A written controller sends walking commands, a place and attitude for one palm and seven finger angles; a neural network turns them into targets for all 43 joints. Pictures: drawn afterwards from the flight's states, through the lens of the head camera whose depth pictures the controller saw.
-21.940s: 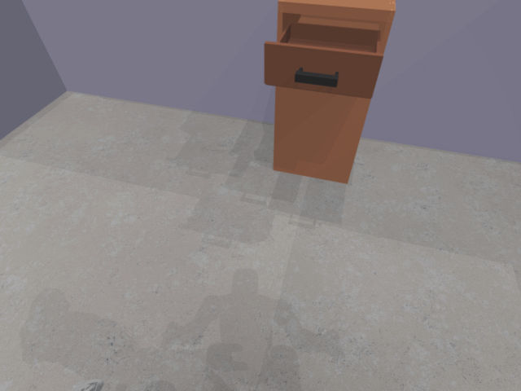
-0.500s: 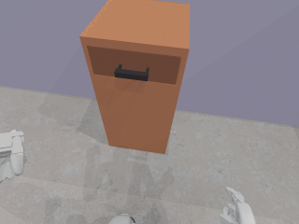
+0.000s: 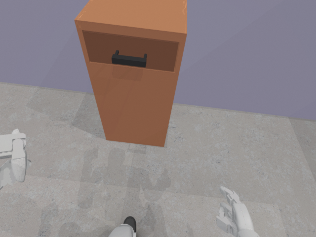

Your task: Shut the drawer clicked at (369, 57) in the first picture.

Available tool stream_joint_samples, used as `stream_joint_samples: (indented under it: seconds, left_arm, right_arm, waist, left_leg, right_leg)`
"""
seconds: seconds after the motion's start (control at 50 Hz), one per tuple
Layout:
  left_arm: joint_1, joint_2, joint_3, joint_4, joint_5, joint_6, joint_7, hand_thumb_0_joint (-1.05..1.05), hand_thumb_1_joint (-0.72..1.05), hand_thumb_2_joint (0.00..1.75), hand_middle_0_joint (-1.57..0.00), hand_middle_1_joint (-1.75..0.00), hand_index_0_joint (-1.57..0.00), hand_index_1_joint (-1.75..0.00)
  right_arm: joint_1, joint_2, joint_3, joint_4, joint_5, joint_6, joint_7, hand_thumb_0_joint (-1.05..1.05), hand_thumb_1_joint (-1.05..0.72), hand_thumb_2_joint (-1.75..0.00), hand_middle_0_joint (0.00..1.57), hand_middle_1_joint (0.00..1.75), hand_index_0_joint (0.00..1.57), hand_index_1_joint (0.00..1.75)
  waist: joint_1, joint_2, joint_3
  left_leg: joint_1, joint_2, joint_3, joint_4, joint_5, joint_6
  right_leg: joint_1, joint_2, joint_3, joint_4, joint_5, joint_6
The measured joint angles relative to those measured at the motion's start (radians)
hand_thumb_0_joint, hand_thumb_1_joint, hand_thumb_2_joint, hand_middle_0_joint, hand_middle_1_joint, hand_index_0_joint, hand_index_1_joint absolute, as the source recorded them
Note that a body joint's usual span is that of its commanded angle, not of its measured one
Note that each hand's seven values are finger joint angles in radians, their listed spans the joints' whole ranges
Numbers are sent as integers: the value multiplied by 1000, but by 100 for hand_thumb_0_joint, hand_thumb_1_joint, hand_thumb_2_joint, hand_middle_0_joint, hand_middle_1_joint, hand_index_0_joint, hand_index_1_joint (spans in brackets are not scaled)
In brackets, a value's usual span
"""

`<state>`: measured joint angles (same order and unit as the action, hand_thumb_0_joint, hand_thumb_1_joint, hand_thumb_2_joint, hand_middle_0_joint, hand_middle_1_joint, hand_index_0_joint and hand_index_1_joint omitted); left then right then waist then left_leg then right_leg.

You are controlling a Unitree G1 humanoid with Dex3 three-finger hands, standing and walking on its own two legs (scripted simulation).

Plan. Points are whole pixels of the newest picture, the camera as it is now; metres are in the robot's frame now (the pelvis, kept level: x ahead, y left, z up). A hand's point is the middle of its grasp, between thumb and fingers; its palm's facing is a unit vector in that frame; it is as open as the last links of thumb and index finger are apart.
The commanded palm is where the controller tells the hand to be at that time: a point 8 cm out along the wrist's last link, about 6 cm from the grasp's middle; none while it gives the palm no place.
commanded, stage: stop stepping back and stand still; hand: left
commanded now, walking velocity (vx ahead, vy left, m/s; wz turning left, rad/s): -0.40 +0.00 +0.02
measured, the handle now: (130, 57) +0.75 +0.18 +0.00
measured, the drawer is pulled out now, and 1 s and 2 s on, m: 0.00 0.00 0.00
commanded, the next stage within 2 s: let the arm hang, fingers relaxed in 0.72 s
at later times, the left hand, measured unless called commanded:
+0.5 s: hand out of the picture +0.13 +0.25 +0.17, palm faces +0.39 -0.83 -0.39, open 3.2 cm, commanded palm +0.09 +0.30 +0.19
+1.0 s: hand out of the picture +0.09 +0.27 -0.09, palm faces +0.12 -0.91 -0.39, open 3.0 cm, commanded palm none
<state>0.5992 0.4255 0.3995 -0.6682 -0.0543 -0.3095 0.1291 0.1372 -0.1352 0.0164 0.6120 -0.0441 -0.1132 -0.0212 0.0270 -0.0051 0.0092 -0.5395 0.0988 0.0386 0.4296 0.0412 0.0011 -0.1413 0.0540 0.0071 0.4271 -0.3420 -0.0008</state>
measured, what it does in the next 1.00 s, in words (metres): steps on the spot: left foot, then left foot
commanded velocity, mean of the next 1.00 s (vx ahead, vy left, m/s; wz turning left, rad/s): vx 0.05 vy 0.01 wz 0.00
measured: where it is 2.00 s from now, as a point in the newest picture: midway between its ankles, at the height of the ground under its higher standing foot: outside the picture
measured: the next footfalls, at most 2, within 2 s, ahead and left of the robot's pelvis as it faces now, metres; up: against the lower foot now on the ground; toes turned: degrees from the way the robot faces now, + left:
left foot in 0.14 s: +0.13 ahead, +0.11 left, +0.00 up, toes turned +0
left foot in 0.80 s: +0.05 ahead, +0.12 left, +0.00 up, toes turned +2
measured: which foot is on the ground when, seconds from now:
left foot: down 0.00-0.04, up 0.06-0.12, down 0.14-0.66, up 0.68-0.78, down 0.80-1.00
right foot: down 0.00-1.00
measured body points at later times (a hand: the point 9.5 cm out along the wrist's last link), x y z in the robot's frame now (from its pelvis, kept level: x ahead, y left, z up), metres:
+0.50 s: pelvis -0.04 +0.01 +0.00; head -0.06 +0.03 +0.45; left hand +0.11 +0.29 +0.19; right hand +0.11 -0.24 -0.08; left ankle +0.09 +0.11 -0.73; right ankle -0.08 -0.13 -0.73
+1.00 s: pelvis -0.06 +0.02 -0.01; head -0.04 +0.01 +0.44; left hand +0.09 +0.32 -0.06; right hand +0.12 -0.23 -0.11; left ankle +0.01 +0.12 -0.73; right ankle -0.06 -0.10 -0.73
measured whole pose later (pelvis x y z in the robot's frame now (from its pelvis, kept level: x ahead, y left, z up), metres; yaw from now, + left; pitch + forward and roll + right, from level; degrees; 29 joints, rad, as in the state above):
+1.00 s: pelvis -0.06 +0.02 -0.01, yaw +4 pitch +0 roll +2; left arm 0.26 0.31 0.09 0.46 0.04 0.03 0.03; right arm 0.11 -0.28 0.00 0.78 -0.02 -0.03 0.00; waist -0.01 -0.01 0.03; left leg -0.40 -0.08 0.00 0.58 -0.18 0.05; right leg -0.31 -0.01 0.06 0.69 -0.40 -0.01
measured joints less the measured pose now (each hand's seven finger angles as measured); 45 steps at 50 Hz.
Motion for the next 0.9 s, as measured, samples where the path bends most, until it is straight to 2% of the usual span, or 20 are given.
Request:
stream_joint_samples:
  seconds: [0.04, 0.08, 0.12, 0.18, 0.3, 0.42, 0.5, 0.6, 0.62, 0.66, 0.7, 0.74, 0.8, 0.82, 0.84, 0.86, 0.9]
  left_arm:
    - [-17, 3, -23, 12, 0, -7, -14, 1, 89, 90, -140, -160, -141, -160]
    - [8, 12, -25, 12, -2, -4, -19, 1, 89, 90, -140, -160, -141, -160]
    - [61, 15, -14, 15, -7, 11, -16, 1, 89, 90, -140, -160, -141, -160]
    - [70, 22, -5, 61, -10, 37, -9, 1, 89, 90, -140, -160, -141, -160]
    - [65, -8, -7, 132, -3, 79, 7, 1, 89, 90, -140, -160, -141, -160]
    - [88, -37, -44, 78, 10, 68, 15, 1, 89, 90, -140, -160, -141, -160]
    - [46, -52, -55, 92, 14, 66, 20, 1, 89, 90, -140, -160, -141, -160]
    - [-41, -46, -25, 148, 20, 86, 24, 1, 89, 90, -140, -160, -141, -160]
    - [-44, -40, -18, 143, 19, 88, 23, 1, 89, 90, -140, -160, -141, -160]
    - [-28, -33, -19, 115, 20, 87, 15, 1, 89, 90, -140, -160, -141, -160]
    - [23, -29, -24, 68, 14, 81, 7, 1, 89, 90, -140, -160, -141, -160]
    - [72, -41, -35, 43, 12, 74, 7, 1, 89, 90, -140, -160, -141, -160]
    - [76, -59, -51, 61, 16, 74, 13, 1, 89, 90, -140, -160, -141, -160]
    - [51, -60, -53, 84, 18, 77, 14, 1, 89, 90, -140, -160, -141, -160]
    - [3, -59, -74, 156, 37, 72, -1, 1, 89, 90, -140, -160, -141, -160]
    - [-62, -58, -109, 265, 54, 94, -27, 0, 89, 90, -140, -160, -141, -160]
    - [-185, -66, -183, 528, 73, 185, -62, 0, 90, 90, -139, -159, -140, -158]
  right_arm:
    - [-7, -11, -1, 13, 8, 15, -9, 1, -90, -89, 21, 30, 20, 30]
    - [15, -20, -3, 20, 21, 32, -15, 1, -90, -89, 21, 30, 20, 30]
    - [55, -40, -6, 13, 31, 50, -25, 1, -90, -89, 21, 30, 20, 30]
    - [99, -68, -21, 14, 48, 55, -49, 1, -90, -89, 21, 30, 20, 30]
    - [143, -100, -31, 7, 49, 37, -63, 2, -90, -89, 20, 30, 20, 30]
    - [144, -105, -34, 22, 43, 17, -58, 2, -90, -89, 20, 30, 20, 30]
    - [128, -96, -33, 43, 43, 14, -67, 2, -90, -89, 20, 30, 20, 30]
    - [86, -32, -4, 25, 35, -1, -65, 2, -90, -89, 20, 30, 20, 30]
    - [77, -21, 3, 12, 33, -4, -59, 2, -90, -89, 20, 30, 20, 30]
    - [67, -11, 12, -11, 30, -5, -43, 2, -90, -89, 20, 30, 20, 30]
    - [62, -13, 17, -15, 29, 7, -26, 1, -90, -89, 20, 30, 20, 30]
    - [68, -20, 16, -2, 33, 23, -19, 1, -90, -89, 21, 30, 20, 30]
    - [88, -49, 5, 14, 43, 20, -34, 1, -90, -89, 21, 30, 20, 30]
    - [83, -52, -2, 27, 46, 19, -41, 1, -90, -89, 21, 30, 20, 30]
    - [73, -68, -11, 57, 47, 2, -27, 1, -90, -89, 21, 30, 20, 30]
    - [57, -91, -19, 86, 49, 0, -6, 1, -90, -89, 20, 30, 20, 30]
    - [19, -133, -25, 132, 44, 29, 19, 1, -90, -89, 20, 30, 20, 30]
  waist:
    - [-16, 25, 21]
    - [-27, 15, 10]
    - [-37, 14, -23]
    - [-65, 13, -42]
    - [-83, 17, -38]
    - [-54, 29, -17]
    - [-41, 37, -6]
    - [-41, 2, 5]
    - [-43, -2, 9]
    - [-54, 9, 18]
    - [-39, 13, 10]
    - [-21, 11, -11]
    - [-15, 35, -30]
    - [-10, 25, -17]
    - [-2, 29, -13]
    - [4, 40, -9]
    - [6, 52, -4]
  left_leg:
    - [-9, 3, -24, 37, -94, -15]
    - [-5, -20, -30, 109, -168, -21]
    - [55, -41, -28, 138, -154, -17]
    - [101, -70, -40, 107, -155, 15]
    - [135, -84, -54, 32, -121, 12]
    - [113, -79, -76, 108, -183, 6]
    - [122, -81, -81, 147, -132, 17]
    - [150, -113, -66, 36, -112, 21]
    - [150, -118, -65, 12, -115, 19]
    - [130, -119, -69, 15, -167, 13]
    - [87, -119, -68, 136, -241, -2]
    - [94, -113, -60, 224, -263, -6]
    - [192, -91, -65, 117, -248, 10]
    - [200, -105, -62, 108, -251, 18]
    - [190, -114, -62, 115, -247, 25]
    - [179, -123, -65, 124, -242, 32]
    - [161, -143, -60, 132, -231, 44]
  right_leg:
    - [-6, 14, -8, 23, 5, 3]
    - [-12, 2, 3, 49, -13, 2]
    - [-15, -5, 23, 75, -31, 6]
    - [-1, -22, 18, 87, -40, 15]
    - [26, -31, 1, 35, -19, 4]
    - [36, -19, -14, 44, 7, 10]
    - [48, -18, -18, 94, -30, 21]
    - [3, -9, 8, 143, -125, -10]
    - [0, -3, 8, 117, -116, -18]
    - [3, 1, 2, 61, -19, -28]
    - [-4, -2, 6, 38, 44, -31]
    - [-9, -5, 22, 38, 36, -27]
    - [-15, -2, 13, 60, 5, -7]
    - [-13, -16, 12, 71, -4, -1]
    - [-34, -25, 6, 100, 3, 6]
    - [-62, -33, -2, 146, 11, 8]
    - [-127, -47, 7, 260, -45, 1]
